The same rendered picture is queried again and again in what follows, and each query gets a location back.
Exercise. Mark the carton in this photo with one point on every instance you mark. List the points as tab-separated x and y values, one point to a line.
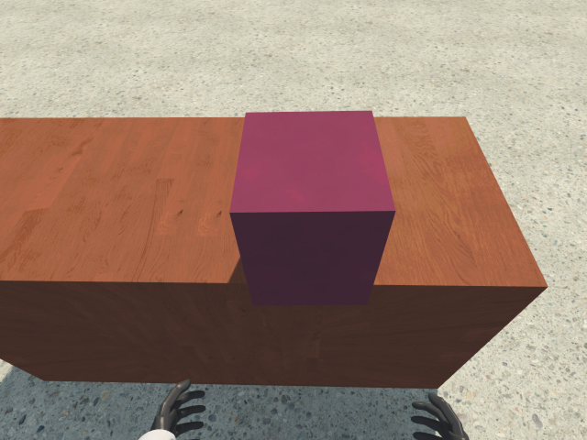
311	207

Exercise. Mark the pedestal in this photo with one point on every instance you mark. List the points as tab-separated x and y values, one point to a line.
119	261

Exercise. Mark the robot right hand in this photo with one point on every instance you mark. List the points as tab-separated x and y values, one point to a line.
449	426

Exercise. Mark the robot left hand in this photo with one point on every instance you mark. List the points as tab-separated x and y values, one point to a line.
170	414

